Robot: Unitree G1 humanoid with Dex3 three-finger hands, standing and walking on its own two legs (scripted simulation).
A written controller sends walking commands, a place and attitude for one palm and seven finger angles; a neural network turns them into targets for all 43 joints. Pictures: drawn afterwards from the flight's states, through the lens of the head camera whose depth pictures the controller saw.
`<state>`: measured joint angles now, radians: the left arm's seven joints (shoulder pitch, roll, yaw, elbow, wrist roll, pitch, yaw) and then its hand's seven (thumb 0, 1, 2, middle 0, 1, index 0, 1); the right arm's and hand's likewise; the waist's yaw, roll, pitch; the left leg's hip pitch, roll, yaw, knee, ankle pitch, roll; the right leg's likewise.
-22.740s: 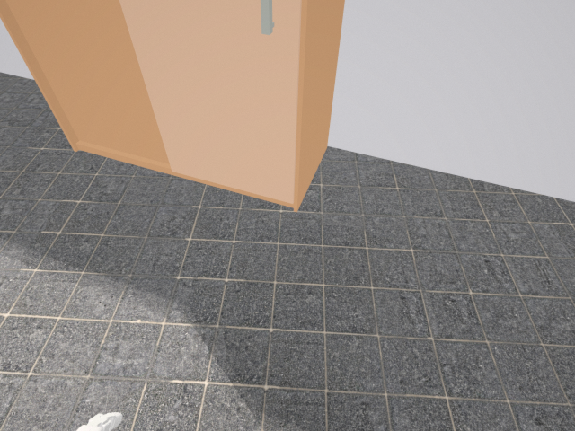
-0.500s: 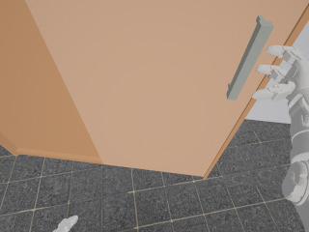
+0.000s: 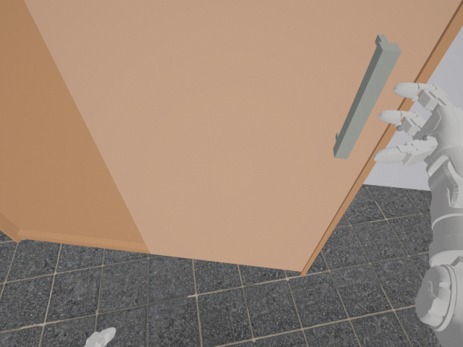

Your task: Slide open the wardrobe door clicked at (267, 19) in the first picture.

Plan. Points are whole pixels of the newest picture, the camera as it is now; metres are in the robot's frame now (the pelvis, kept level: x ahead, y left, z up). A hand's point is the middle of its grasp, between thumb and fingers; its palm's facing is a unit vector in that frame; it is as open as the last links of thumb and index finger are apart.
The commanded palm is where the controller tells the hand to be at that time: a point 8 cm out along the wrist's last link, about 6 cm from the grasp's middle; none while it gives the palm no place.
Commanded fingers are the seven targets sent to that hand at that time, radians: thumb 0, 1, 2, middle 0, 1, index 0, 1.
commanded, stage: move the hooked fingers beside the handle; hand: right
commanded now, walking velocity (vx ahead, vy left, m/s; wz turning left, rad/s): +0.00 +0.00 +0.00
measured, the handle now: (358, 102) +0.52 -0.16 +0.17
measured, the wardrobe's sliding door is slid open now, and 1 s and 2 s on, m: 0.00 0.00 0.00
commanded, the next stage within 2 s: feel for the door with the fingertips in 0.52 s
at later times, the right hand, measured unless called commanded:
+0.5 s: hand (402, 127) +0.44 -0.21 +0.19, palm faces +0.01 +1.00 +0.01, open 14.0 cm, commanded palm +0.42 -0.26 +0.18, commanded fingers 0.00 0.50 -0.30 0.30 1.20 0.30 1.20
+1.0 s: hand (373, 123) +0.45 -0.17 +0.18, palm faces -0.02 +1.00 +0.00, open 14.0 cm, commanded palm +0.43 -0.22 +0.18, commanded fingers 0.00 0.50 -0.30 0.30 1.20 0.30 1.20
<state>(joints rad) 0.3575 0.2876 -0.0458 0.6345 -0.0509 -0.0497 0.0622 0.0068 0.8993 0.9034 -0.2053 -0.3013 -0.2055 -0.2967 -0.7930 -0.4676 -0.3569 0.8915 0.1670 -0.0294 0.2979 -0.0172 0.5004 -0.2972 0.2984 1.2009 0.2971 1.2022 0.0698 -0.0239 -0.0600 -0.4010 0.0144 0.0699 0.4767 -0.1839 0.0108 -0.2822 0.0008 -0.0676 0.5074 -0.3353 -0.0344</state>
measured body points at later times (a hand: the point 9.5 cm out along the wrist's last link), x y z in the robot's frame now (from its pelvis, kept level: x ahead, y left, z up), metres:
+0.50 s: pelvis -0.01 +0.01 +0.00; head +0.02 +0.01 +0.45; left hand +0.09 +0.27 -0.11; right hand +0.43 -0.26 +0.19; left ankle +0.03 +0.12 -0.74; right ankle -0.05 -0.09 -0.74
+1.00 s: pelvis -0.01 +0.01 +0.00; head +0.03 +0.02 +0.45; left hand +0.05 +0.28 -0.12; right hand +0.45 -0.22 +0.18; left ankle +0.03 +0.12 -0.74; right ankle -0.05 -0.09 -0.74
